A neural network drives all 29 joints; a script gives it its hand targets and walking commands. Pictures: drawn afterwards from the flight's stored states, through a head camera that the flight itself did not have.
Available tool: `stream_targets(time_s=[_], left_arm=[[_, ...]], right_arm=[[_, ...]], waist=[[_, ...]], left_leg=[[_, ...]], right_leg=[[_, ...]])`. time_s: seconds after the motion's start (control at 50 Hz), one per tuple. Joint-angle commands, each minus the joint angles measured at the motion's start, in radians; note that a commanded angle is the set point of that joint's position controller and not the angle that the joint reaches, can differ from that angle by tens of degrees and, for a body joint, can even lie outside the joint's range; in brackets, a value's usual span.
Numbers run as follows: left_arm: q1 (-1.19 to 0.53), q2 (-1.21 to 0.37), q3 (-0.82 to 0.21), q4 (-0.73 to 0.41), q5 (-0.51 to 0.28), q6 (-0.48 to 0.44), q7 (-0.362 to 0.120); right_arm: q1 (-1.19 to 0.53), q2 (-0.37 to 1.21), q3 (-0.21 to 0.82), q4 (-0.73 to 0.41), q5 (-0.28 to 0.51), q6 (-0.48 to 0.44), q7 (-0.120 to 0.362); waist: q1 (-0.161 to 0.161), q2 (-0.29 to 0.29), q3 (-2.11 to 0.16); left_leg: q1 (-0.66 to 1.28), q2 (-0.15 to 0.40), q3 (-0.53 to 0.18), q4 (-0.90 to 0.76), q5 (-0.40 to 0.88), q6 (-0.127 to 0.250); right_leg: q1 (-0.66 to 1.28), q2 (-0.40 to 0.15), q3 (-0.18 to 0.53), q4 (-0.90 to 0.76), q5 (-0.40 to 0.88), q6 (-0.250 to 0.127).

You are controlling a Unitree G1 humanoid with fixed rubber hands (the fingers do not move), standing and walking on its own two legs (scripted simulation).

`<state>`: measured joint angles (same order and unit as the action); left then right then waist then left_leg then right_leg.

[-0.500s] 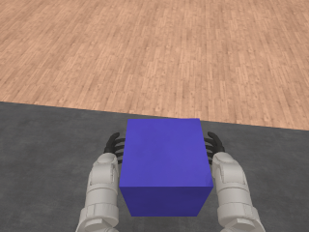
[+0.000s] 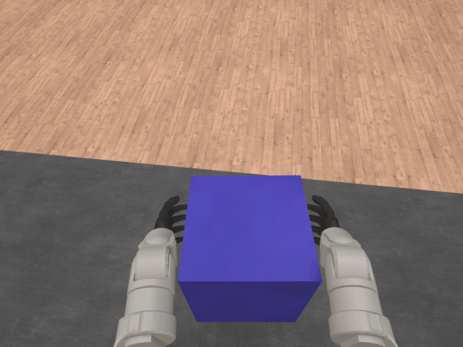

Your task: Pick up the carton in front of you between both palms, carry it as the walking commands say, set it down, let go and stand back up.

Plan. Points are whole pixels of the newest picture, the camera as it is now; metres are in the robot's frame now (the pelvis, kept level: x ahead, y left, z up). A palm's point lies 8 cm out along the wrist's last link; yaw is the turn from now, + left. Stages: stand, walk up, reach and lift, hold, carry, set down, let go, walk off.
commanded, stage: reach and lift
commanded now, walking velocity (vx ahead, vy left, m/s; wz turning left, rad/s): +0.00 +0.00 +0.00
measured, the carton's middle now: (245, 252) +0.30 +0.00 -0.04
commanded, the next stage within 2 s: hold in 0.34 s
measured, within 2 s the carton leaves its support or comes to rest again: neither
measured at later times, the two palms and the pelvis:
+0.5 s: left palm (162, 235) +0.28 +0.15 +0.05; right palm (334, 234) +0.28 -0.15 +0.05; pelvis +0.00 +0.00 +0.00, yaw +0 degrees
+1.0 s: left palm (162, 236) +0.28 +0.15 +0.05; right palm (334, 236) +0.28 -0.15 +0.05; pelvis -0.01 +0.00 +0.00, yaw +0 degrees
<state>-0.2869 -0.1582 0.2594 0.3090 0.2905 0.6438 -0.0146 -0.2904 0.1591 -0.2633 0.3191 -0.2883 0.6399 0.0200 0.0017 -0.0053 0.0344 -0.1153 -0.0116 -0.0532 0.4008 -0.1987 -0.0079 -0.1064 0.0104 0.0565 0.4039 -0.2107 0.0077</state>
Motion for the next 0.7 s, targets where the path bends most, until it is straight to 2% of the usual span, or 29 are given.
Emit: stream_targets(time_s=[0.0, 0.16, 0.32, 0.42, 0.54, 0.68], left_arm=[[-0.431, -0.929, -0.540, -0.038, -0.230, -0.019, -0.220], [-0.406, -0.912, -0.559, -0.086, -0.244, -0.001, -0.217], [-0.423, -0.900, -0.568, -0.108, -0.251, 0.015, -0.216], [-0.388, -0.899, -0.636, -0.202, -0.294, 0.053, -0.206], [-0.383, -0.846, -0.563, -0.158, -0.251, 0.093, -0.198], [-0.486, -0.884, -0.577, -0.147, -0.263, 0.081, -0.210]], right_arm=[[-0.437, 0.919, 0.531, -0.041, 0.224, -0.021, 0.214], [-0.409, 0.914, 0.555, -0.090, 0.239, -0.001, 0.206], [-0.423, 0.912, 0.568, -0.113, 0.246, 0.017, 0.202], [-0.386, 0.901, 0.630, -0.208, 0.281, 0.055, 0.193], [-0.389, 0.844, 0.565, -0.165, 0.248, 0.094, 0.191], [-0.494, 0.881, 0.584, -0.157, 0.262, 0.081, 0.206]], waist=[[0.000, 0.008, -0.287], [0.000, 0.004, -0.270], [0.001, 0.003, -0.258], [-0.004, 0.005, -0.299], [-0.002, 0.004, -0.148], [0.000, 0.005, -0.198]], left_leg=[[0.117, -0.082, -0.023, -0.045, 0.235, 0.001], [0.128, -0.085, -0.026, -0.053, 0.250, 0.004], [0.126, -0.085, -0.024, -0.058, 0.212, 0.006], [0.167, -0.084, -0.032, -0.070, 0.284, 0.001], [0.112, -0.077, -0.019, -0.101, 0.094, 0.008], [0.109, -0.074, -0.018, -0.080, 0.050, 0.012]], right_leg=[[0.058, 0.085, 0.015, -0.056, 0.226, -0.006], [0.073, 0.084, 0.021, -0.065, 0.251, -0.003], [0.074, 0.081, 0.021, -0.070, 0.220, -0.002], [0.119, 0.081, 0.026, -0.082, 0.291, 0.001], [0.060, 0.076, 0.014, -0.108, 0.101, -0.008], [0.051, 0.073, 0.012, -0.089, 0.057, -0.010]])
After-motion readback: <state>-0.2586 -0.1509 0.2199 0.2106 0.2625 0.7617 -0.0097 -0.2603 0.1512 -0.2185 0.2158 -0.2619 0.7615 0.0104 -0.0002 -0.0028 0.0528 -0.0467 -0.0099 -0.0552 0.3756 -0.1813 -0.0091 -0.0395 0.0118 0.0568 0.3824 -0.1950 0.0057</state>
